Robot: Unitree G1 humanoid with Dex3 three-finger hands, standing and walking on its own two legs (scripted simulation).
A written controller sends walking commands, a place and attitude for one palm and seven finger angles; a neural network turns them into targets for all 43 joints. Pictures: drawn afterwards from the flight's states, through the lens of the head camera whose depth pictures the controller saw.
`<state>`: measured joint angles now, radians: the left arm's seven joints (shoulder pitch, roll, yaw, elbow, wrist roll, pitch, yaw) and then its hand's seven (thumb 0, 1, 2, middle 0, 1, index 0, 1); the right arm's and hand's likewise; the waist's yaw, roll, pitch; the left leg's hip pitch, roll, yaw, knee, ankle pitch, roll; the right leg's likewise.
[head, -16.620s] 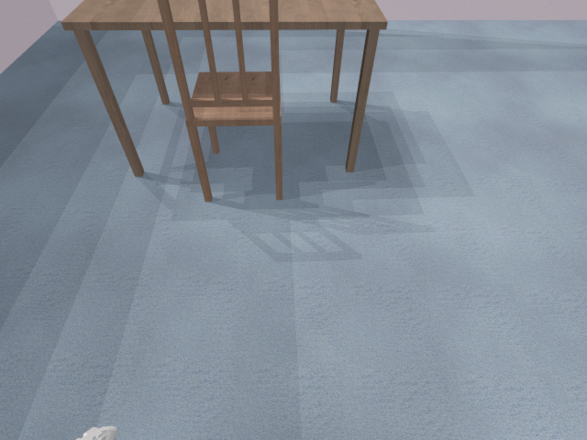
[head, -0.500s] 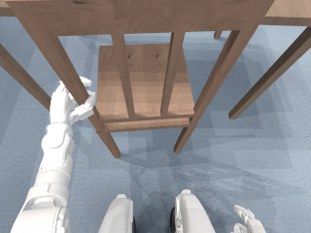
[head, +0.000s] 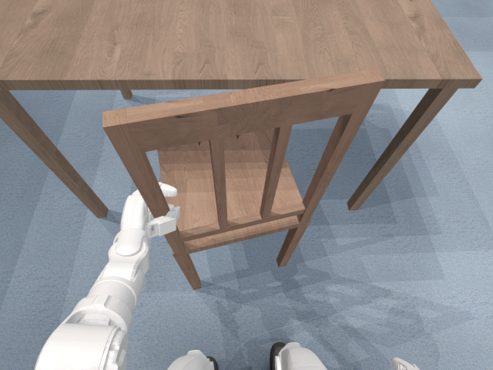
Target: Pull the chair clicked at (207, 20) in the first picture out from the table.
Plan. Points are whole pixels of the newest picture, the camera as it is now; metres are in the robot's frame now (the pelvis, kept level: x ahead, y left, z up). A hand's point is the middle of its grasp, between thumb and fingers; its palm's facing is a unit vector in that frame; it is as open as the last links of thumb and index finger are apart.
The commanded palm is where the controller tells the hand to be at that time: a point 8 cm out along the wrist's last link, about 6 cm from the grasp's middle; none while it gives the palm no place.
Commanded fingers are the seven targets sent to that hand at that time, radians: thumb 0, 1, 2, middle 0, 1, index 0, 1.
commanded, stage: step backward, pulling the chair out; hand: left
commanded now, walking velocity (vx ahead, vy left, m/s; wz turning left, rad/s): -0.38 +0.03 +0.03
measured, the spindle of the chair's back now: (220, 190) +0.43 +0.05 -0.04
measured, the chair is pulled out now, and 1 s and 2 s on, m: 0.08 0.18 0.30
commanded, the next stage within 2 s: none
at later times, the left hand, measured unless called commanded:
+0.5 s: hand (168, 262) +0.29 +0.13 -0.06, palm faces +0.08 -0.98 -0.17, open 6.0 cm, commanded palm +0.30 +0.19 -0.06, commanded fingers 0.00 0.90 0.90 -0.50 -1.45 -0.50 -1.45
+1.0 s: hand (167, 274) +0.27 +0.13 -0.06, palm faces +0.08 -0.98 -0.19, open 6.1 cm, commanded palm +0.27 +0.18 -0.06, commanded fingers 0.00 0.90 0.90 -0.50 -1.45 -0.50 -1.45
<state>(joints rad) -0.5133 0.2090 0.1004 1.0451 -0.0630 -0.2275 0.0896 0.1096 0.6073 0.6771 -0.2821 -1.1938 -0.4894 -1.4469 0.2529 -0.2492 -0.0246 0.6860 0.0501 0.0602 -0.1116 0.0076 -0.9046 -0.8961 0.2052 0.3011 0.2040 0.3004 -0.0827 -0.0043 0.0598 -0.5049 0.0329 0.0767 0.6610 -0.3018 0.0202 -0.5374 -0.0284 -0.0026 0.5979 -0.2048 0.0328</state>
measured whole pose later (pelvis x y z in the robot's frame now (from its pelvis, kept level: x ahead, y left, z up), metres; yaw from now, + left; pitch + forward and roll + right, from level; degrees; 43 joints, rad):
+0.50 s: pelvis -0.06 -0.01 -0.01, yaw +1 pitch +3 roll +1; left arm -0.48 0.18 0.04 1.07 -0.06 -0.26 0.11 0.07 0.57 0.69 -0.30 -1.18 -0.49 -1.45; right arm 0.24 -0.26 -0.01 0.75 0.06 -0.06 -0.13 0.01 -0.90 -0.90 0.21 0.30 0.20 0.30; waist -0.04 -0.01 0.10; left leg -0.49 0.02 0.08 0.67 -0.22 0.02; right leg -0.55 -0.05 0.00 0.66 -0.19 0.01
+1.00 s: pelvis -0.09 -0.02 -0.01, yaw +1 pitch +2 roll +1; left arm -0.52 0.20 0.05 1.07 -0.05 -0.23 0.10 0.06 0.56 0.70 -0.29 -1.21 -0.49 -1.45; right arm 0.22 -0.23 0.00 0.76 0.04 -0.06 -0.12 0.01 -0.90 -0.90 0.21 0.30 0.21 0.30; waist -0.03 -0.01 0.14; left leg -0.48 0.03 0.03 0.73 -0.28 -0.02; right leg -0.55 -0.04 -0.01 0.70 -0.19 0.01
